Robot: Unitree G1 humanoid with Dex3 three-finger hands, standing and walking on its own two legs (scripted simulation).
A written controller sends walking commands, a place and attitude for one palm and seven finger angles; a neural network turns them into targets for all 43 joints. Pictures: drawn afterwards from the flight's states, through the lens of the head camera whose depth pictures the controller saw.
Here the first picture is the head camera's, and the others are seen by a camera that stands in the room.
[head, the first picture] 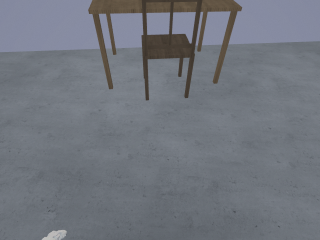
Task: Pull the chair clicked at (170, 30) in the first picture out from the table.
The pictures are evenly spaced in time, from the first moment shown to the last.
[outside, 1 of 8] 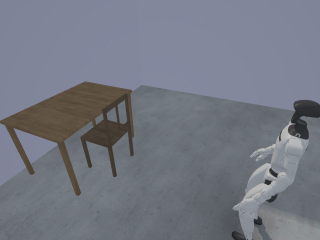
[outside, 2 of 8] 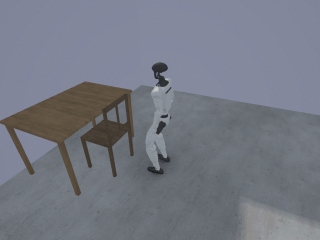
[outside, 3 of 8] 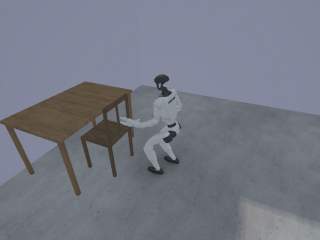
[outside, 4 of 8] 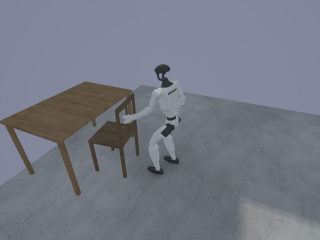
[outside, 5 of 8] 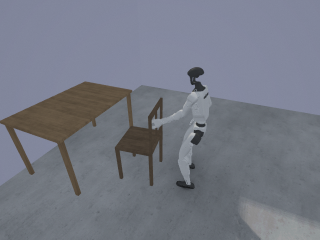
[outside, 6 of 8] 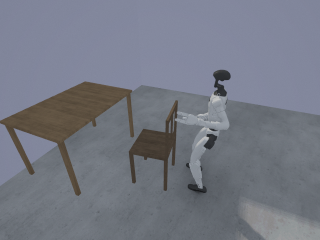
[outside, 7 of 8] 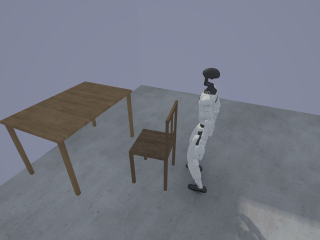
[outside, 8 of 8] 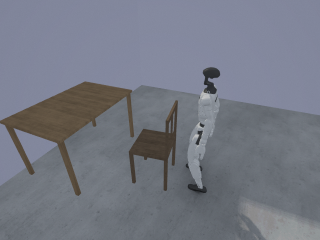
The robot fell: no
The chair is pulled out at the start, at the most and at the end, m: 0.00 0.59 0.59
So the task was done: yes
